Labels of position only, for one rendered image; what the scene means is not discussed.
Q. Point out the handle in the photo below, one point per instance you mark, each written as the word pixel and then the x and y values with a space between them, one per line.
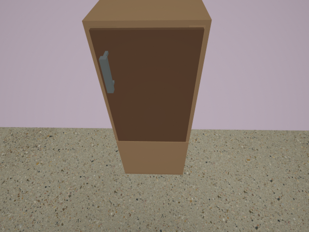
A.
pixel 109 83

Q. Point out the cupboard door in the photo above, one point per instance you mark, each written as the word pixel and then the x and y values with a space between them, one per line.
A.
pixel 155 71

